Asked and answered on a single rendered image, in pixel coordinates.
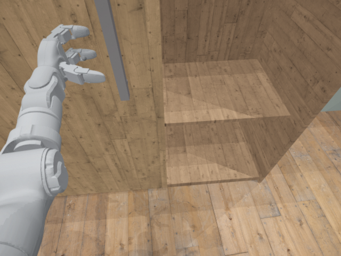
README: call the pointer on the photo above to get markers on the left robot hand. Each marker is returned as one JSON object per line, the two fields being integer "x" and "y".
{"x": 51, "y": 53}

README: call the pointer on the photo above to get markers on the robot left upper arm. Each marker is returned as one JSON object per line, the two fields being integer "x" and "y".
{"x": 29, "y": 182}

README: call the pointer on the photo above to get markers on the wardrobe door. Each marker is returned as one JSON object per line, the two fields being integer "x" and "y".
{"x": 107, "y": 144}

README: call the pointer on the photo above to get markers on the left robot forearm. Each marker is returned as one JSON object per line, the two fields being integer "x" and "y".
{"x": 39, "y": 120}

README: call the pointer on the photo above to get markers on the handle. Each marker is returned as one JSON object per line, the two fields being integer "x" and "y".
{"x": 107, "y": 23}

